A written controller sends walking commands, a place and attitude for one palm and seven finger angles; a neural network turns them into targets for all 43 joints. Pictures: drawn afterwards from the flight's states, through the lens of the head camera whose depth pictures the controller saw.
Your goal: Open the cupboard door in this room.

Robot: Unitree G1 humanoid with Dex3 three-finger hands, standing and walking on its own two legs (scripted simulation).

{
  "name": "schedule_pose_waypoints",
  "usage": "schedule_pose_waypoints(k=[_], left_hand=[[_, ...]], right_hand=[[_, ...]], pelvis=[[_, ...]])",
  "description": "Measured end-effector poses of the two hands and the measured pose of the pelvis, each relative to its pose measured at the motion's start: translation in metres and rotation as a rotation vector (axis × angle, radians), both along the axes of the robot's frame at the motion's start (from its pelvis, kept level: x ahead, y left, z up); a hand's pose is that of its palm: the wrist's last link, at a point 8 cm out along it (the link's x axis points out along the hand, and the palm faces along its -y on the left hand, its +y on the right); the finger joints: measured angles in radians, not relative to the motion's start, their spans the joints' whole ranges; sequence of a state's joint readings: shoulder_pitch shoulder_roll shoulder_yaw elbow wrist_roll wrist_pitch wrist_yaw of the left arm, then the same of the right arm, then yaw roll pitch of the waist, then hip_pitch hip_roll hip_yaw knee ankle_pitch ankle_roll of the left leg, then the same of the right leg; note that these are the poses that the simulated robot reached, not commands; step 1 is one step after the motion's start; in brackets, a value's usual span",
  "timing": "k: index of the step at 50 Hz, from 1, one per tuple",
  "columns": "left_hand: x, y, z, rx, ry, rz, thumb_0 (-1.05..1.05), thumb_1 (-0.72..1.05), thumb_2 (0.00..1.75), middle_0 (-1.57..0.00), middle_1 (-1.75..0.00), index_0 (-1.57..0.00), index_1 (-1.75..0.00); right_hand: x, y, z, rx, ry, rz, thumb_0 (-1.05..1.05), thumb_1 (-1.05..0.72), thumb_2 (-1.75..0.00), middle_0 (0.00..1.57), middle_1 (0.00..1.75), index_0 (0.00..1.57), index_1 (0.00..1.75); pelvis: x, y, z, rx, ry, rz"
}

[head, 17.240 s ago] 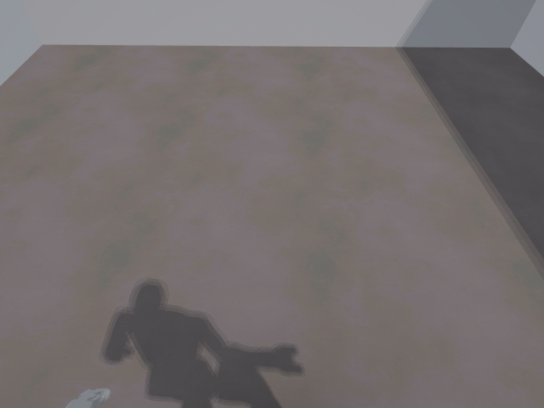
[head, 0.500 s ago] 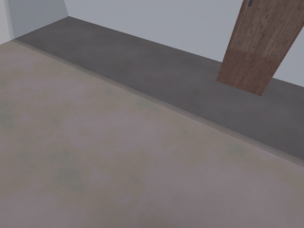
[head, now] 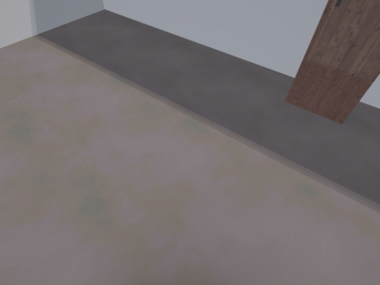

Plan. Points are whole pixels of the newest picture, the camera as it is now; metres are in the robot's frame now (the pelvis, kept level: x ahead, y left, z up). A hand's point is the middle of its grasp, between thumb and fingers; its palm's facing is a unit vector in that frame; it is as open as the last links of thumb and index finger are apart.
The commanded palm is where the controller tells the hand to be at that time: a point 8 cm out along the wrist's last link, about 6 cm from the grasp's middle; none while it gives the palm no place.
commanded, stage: stand and wait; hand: left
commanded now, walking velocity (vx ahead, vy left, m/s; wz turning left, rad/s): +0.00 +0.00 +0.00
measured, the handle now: out of the picture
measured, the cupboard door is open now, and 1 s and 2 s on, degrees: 0 0 0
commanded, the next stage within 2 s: turn or walk to find it in 0.88 s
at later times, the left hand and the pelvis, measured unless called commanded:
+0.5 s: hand out of the picture +0.06 +0.23 -0.15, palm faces +0.00 -0.95 -0.31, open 7.4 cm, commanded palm none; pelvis +0.01 -0.01 +0.01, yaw -1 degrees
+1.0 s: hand out of the picture +0.12 +0.23 -0.14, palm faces -0.03 -0.94 -0.33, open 7.4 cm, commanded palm none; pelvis +0.02 -0.02 +0.01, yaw -1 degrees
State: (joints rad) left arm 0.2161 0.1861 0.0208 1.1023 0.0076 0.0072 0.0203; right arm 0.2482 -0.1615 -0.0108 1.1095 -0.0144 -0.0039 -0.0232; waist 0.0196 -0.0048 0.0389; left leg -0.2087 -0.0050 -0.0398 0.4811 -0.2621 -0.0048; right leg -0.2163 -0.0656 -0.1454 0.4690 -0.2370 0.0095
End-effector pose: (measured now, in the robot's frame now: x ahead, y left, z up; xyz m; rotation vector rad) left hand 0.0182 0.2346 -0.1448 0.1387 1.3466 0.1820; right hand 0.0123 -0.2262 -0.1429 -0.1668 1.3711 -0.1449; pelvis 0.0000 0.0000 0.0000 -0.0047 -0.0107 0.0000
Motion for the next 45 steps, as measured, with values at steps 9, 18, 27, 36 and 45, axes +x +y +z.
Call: schedule_pose_waypoints(k=[9,18,27,36,45], left_hand=[[-0.003,0.003,0.006,0.015,0.019,-0.016,0.01,0.9,0.9,-0.2,-0.3,-0.2,-0.3],[0.012,0.02,0.016,0.063,-0.013,-0.036,0.01,0.9,0.9,-0.2,-0.3,-0.2,-0.3],[0.046,0.042,0.03,0.124,-0.077,-0.075,0.01,0.9,0.9,-0.2,-0.3,-0.2,-0.3],[0.08,0.05,0.041,0.154,-0.135,-0.112,0.01,0.9,0.9,-0.2,-0.3,-0.2,-0.3],[0.094,0.044,0.041,0.143,-0.142,-0.129,0.01,0.9,0.9,-0.21,-0.3,-0.21,-0.3]], right_hand=[[0.015,-0.013,0.004,-0.009,-0.041,0.009,0.01,-0.91,-0.9,0.2,0.29,0.2,0.3],[0.03,-0.043,0.012,-0.063,-0.065,0.032,0.01,-0.91,-0.9,0.2,0.3,0.2,0.3],[0.052,-0.076,0.025,-0.129,-0.108,0.057,0.01,-0.91,-0.9,0.2,0.3,0.2,0.3],[0.073,-0.09,0.033,-0.156,-0.152,0.074,0.01,-0.91,-0.9,0.2,0.29,0.2,0.3],[0.079,-0.085,0.031,-0.143,-0.152,0.072,0.01,-0.91,-0.9,0.2,0.3,0.2,0.3]], pelvis=[[0.002,-0.004,0.003,0.003,-0.013,-0.01],[0.004,-0.01,0.006,0.003,-0.022,-0.015],[0.006,-0.014,0.008,0.002,-0.021,-0.022],[0.012,-0.016,0.009,0.003,-0.019,-0.03],[0.019,-0.016,0.009,0.003,-0.017,-0.036]])
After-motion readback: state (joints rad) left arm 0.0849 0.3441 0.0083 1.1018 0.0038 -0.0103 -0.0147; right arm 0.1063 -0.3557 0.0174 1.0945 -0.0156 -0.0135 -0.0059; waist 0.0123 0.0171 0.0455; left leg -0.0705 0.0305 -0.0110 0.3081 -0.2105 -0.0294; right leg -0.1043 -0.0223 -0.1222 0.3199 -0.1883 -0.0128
